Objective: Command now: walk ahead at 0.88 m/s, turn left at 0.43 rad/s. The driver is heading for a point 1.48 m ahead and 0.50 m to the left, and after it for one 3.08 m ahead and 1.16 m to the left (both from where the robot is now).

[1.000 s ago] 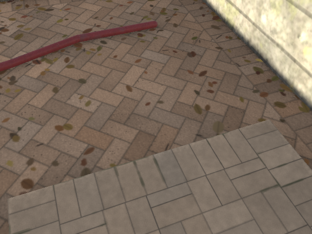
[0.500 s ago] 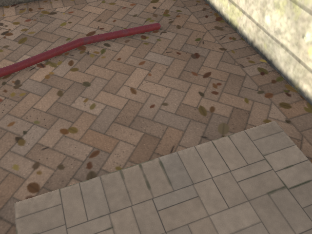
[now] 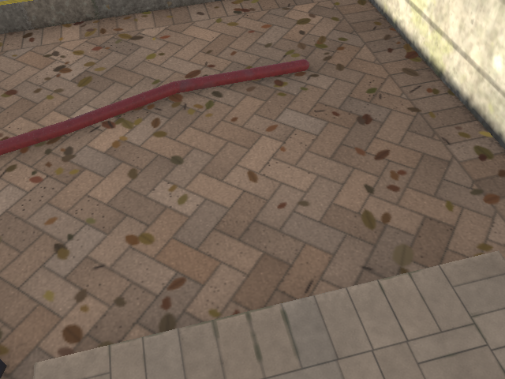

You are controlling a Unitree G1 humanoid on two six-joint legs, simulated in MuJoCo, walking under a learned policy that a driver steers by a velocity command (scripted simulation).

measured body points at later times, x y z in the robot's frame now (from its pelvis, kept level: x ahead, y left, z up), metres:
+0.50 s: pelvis +0.40 +0.08 +0.00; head +0.41 +0.09 +0.45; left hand +0.52 +0.38 -0.06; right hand +0.50 -0.16 -0.12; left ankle +0.35 +0.11 -0.74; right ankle +0.61 -0.07 -0.65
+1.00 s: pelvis +0.80 +0.24 -0.05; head +0.77 +0.27 +0.40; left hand +0.47 +0.26 -0.17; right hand +1.16 +0.37 +0.00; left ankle +0.84 +0.39 -0.75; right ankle +0.80 +0.03 -0.75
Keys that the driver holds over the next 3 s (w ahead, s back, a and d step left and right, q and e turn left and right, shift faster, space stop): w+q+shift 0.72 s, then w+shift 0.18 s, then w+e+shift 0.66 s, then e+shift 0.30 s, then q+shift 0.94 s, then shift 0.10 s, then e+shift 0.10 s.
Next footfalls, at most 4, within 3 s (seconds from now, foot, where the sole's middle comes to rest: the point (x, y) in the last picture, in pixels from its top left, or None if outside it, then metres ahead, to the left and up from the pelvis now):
0.26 left None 0.39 0.12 -0.77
0.66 right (276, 295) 0.80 0.05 -0.79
1.10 left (144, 283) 0.90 0.50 -0.92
1.46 right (171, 182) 1.38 0.49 -0.92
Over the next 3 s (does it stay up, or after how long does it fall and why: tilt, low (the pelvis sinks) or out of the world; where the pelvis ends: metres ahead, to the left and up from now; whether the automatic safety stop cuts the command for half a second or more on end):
stays up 1.59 0.66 -0.14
